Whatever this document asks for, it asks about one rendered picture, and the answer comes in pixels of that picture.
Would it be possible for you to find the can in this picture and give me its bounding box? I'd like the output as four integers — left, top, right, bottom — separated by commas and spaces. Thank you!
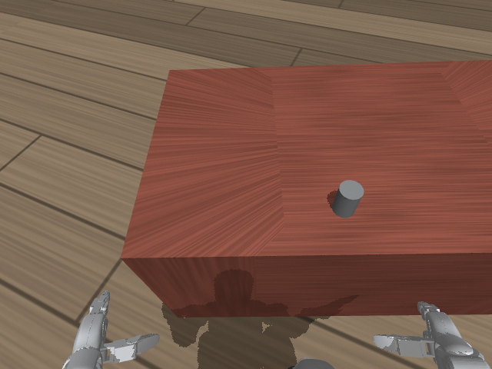
332, 180, 364, 218

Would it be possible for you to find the left robot hand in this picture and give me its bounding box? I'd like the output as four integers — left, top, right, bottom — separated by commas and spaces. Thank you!
72, 291, 160, 364

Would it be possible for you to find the left robot arm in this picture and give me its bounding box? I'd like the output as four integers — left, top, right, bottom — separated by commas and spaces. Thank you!
62, 348, 103, 369

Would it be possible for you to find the right robot hand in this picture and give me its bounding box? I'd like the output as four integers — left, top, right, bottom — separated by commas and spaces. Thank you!
373, 301, 462, 364

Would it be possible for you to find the right robot arm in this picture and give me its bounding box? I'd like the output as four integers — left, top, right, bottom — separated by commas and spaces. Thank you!
434, 334, 492, 369

